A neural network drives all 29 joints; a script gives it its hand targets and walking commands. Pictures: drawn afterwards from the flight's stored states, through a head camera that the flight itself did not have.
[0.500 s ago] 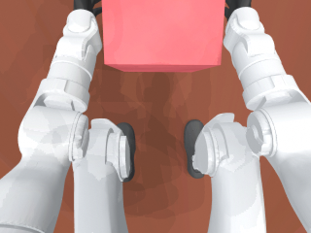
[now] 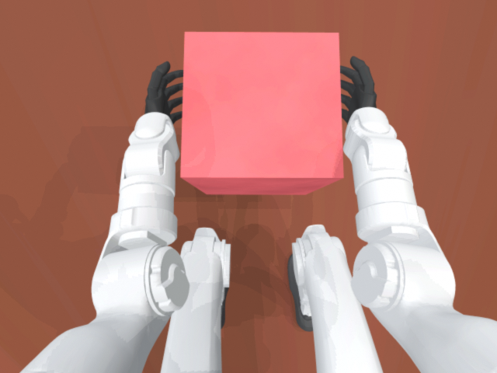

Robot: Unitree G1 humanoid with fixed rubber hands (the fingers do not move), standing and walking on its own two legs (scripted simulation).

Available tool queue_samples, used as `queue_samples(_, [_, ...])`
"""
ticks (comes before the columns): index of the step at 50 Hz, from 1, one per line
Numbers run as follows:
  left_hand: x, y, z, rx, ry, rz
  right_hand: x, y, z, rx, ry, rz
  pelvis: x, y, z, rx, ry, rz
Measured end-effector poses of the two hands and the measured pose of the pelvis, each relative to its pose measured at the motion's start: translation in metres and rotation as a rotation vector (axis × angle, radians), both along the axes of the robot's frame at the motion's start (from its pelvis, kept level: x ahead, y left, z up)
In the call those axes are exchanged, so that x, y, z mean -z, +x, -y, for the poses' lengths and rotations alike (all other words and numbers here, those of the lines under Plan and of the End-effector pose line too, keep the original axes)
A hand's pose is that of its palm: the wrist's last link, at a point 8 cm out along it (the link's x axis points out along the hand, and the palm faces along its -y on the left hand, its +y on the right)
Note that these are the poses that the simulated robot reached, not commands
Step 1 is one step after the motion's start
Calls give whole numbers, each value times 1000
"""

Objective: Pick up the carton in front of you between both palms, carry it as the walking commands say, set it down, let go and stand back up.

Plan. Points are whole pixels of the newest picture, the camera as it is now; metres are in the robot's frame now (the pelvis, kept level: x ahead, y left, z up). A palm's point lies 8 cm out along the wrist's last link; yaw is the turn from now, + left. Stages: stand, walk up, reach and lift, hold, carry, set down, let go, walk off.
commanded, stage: reach and lift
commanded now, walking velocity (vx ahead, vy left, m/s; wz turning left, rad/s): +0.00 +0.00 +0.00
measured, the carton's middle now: (258, 131) +0.48 +0.00 -0.13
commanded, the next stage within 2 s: none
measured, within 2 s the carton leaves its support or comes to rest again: neither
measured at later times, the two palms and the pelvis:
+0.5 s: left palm (112, 94) +0.44 +0.15 +0.10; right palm (421, 82) +0.45 -0.15 +0.10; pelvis +0.05 +0.00 +0.13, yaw +0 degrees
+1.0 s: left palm out of the picture +0.40 +0.15 +0.25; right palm out of the picture +0.41 -0.15 +0.25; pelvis +0.09 +0.00 +0.26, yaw +1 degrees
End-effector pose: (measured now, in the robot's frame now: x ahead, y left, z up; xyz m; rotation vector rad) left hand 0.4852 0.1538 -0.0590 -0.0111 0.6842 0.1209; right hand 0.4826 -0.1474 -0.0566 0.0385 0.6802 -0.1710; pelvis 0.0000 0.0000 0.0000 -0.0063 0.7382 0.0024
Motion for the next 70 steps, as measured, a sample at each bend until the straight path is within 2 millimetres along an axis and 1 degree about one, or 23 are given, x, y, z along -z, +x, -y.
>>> queue_samples(8, [-43, -10, -1, -7, -9, 6, -44, -9, -1, -2, 0, 6, -38, 14, -1, 0, 0, 15])
queue_samples(19, [-114, -29, -1, -17, -20, 3, -116, -27, -1, 0, 8, 4, -97, 35, -2, -5, 0, 106])
queue_samples(37, [-232, -62, 0, -29, -17, -2, -232, -56, 0, -16, 7, -1, -200, 70, 0, -5, 6, 334])
queue_samples(48, [-299, -80, 0, -32, -13, 1, -299, -72, -1, -25, 3, 2, -254, 91, 1, -6, 9, 511])
queue_samples(55, [-340, -90, 0, -32, -11, 19, -341, -81, -1, -33, 0, 21, -278, 99, 1, -9, 11, 637])
queue_samples(61, [-370, -97, 0, -19, 7, 31, -370, -88, 0, -52, -17, 32, -289, 99, 0, -7, 11, 740])
queue_samples(64, [-376, -100, 0, -13, 12, 19, -376, -91, 0, -55, -24, 21, -292, 96, 0, -5, 12, 776])
queue_samples(70, [-376, -104, 0, -13, 9, -3, -375, -96, 0, -53, -20, -1, -292, 88, -1, -5, 12, 807])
